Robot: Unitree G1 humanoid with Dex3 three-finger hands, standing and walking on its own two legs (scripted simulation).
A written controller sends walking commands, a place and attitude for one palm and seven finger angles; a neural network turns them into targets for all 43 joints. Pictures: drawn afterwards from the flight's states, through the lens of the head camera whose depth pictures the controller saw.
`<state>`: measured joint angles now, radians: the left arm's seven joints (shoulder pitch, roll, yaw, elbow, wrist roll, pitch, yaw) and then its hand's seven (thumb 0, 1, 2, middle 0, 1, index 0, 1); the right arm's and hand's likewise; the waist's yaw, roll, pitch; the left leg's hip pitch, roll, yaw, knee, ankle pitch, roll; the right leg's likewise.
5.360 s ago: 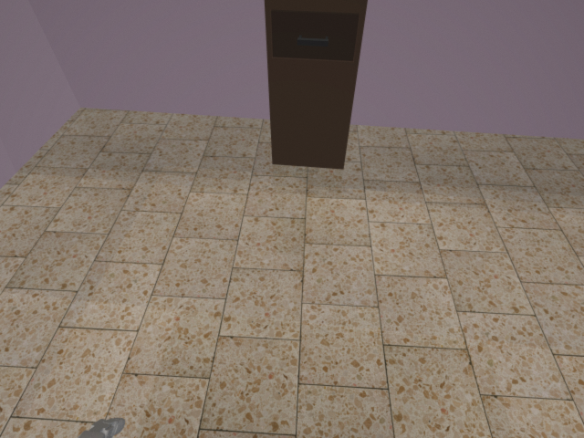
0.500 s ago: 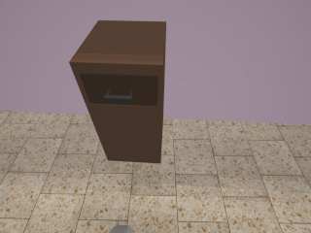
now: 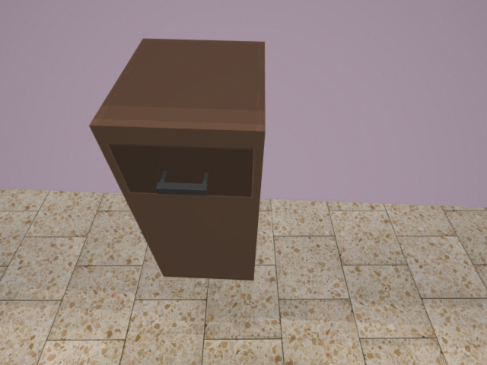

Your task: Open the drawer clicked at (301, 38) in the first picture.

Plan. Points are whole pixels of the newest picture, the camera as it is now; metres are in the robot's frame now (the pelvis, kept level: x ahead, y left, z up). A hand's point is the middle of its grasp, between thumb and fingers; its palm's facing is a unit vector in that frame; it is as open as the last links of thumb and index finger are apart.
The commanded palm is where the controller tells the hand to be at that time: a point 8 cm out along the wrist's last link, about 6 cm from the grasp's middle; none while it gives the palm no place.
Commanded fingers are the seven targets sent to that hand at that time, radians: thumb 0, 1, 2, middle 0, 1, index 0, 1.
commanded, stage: come to a stop and stand still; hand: left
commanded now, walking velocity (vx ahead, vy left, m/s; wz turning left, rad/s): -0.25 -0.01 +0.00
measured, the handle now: (183, 182) +0.54 +0.18 -0.09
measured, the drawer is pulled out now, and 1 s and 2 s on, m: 0.00 0.00 0.00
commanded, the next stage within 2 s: look again from close up in 1.20 s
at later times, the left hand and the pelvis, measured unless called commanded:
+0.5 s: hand out of the picture +0.06 +0.20 -0.19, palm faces +0.07 -0.97 -0.22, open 7.4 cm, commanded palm none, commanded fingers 0.00 0.90 0.90 -0.20 -0.30 -0.20 -0.30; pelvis +0.00 +0.01 -0.01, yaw +1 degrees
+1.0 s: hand out of the picture -0.03 +0.16 -0.17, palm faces +0.01 -0.98 -0.19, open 7.4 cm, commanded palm none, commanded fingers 0.00 0.90 0.90 -0.20 -0.30 -0.20 -0.30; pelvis -0.03 -0.01 +0.00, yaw -1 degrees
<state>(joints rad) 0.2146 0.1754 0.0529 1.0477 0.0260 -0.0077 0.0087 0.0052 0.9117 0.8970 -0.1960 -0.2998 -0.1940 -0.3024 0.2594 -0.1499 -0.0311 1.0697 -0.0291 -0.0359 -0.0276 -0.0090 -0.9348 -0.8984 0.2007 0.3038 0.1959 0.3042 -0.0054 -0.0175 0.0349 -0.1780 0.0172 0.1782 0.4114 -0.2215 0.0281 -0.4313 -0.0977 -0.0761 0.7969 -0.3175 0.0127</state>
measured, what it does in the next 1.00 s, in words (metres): steps on the spot: right foot, then left foot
